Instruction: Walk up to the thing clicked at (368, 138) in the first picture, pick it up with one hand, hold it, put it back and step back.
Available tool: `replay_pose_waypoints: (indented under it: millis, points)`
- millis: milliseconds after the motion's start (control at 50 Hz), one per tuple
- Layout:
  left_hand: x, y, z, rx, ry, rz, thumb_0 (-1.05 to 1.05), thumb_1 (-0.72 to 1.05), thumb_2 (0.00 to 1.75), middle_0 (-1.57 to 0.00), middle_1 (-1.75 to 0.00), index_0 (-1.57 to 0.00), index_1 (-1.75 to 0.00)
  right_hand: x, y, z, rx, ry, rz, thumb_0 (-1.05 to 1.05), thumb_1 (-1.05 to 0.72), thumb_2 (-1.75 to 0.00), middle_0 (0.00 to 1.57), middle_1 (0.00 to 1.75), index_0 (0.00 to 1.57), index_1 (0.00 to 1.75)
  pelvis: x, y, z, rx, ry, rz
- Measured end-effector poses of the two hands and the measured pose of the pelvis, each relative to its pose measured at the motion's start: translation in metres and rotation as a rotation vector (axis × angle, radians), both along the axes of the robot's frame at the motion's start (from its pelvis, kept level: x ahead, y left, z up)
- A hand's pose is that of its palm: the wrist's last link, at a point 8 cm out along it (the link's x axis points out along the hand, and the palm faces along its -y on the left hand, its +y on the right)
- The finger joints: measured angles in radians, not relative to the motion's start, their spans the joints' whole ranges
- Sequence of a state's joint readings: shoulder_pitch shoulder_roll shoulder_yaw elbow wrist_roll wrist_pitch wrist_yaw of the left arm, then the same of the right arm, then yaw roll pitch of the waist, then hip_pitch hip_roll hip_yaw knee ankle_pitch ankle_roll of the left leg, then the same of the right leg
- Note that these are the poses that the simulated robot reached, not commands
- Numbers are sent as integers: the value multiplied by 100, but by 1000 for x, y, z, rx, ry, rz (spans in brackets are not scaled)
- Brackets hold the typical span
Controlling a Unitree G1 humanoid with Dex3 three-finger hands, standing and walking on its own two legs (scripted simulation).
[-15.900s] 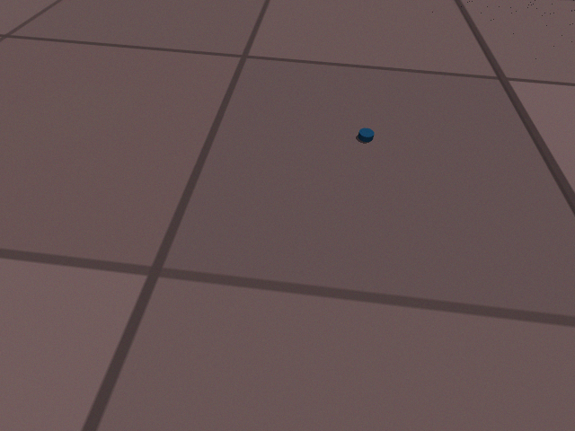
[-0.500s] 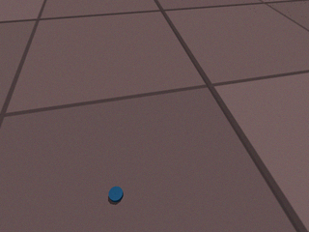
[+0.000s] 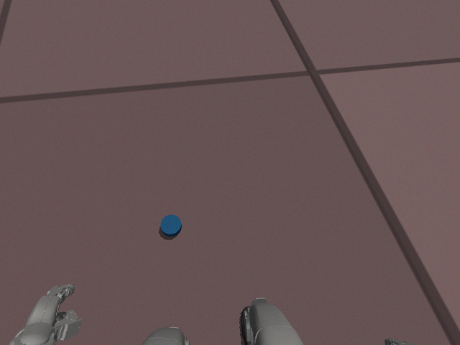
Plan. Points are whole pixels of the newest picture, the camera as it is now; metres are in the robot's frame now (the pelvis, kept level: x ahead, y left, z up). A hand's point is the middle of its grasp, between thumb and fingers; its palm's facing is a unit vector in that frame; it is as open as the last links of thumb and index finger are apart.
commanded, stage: walk up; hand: left
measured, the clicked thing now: (171, 225) +0.55 +0.18 -0.73
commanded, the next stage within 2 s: none
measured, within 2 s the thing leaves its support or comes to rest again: neither
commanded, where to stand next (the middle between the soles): +0.16 -0.03 m, yaw -4 degrees
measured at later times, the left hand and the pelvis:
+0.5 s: hand out of the picture -0.01 +0.24 -0.13, palm faces -0.09 -0.91 -0.40, open 7.4 cm; pelvis -0.11 -0.02 +0.01, yaw -5 degrees
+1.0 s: hand out of the picture -0.17 +0.23 -0.15, palm faces -0.03 -0.95 -0.32, open 7.4 cm; pelvis -0.24 -0.03 +0.02, yaw -2 degrees
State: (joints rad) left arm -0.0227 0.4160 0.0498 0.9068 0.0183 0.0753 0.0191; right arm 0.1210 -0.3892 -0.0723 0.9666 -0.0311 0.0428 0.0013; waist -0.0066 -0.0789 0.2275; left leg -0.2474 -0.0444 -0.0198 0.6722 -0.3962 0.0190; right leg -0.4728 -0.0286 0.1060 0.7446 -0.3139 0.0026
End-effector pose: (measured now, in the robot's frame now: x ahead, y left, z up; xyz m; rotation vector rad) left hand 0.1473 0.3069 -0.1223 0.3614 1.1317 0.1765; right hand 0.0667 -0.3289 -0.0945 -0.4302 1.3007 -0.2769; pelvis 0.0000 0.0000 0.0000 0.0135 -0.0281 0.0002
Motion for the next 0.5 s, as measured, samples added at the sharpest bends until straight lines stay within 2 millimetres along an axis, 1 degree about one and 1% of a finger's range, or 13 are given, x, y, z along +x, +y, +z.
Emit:
replay_pose_waypoints:
  millis: [60,100,140,220,300,380,440,500]
  points:
    - [-12,2,1,-10,12,1,1,91,90,-21,-30,-20,-30,-29,15,7,15,36,-16,1,-90,-90,20,30,21,30,-11,5,7,-24,-5,0]
    - [-24,1,4,-22,31,3,1,91,90,-21,-30,-20,-30,-42,22,12,18,48,-22,1,-90,-90,20,30,21,30,-16,7,14,-38,7,-2]
    - [-38,1,7,-29,50,0,1,91,90,-21,-30,-20,-30,-49,26,15,17,39,-28,1,-90,-90,20,30,21,30,-22,9,17,-41,19,-17]
    - [-68,4,10,-15,89,-12,1,91,90,-21,-30,-20,-30,-54,28,14,17,-21,-34,1,-90,-90,20,30,21,30,-39,10,19,-42,22,-40]
    - [-92,4,10,10,106,-27,1,91,90,-21,-30,-20,-30,-58,23,8,28,-84,-20,1,-90,-90,20,30,21,30,-61,5,14,-27,16,-63]
    - [-115,-5,13,36,89,-37,1,91,90,-21,-30,-20,-30,-65,9,-6,50,-135,-9,1,-90,-90,20,30,21,30,-84,-6,4,-14,3,-89]
    - [-137,-17,22,35,75,-32,1,91,90,-21,-30,-20,-30,-73,0,-11,68,-162,-19,1,-90,-90,20,30,21,30,-101,-13,5,-42,-16,-70]
    - [-157,-23,34,32,53,-23,1,91,90,-21,-30,-20,-30,-84,-3,-6,81,-175,-21,1,-90,-90,20,30,21,30,-113,-17,12,10,-14,-82]
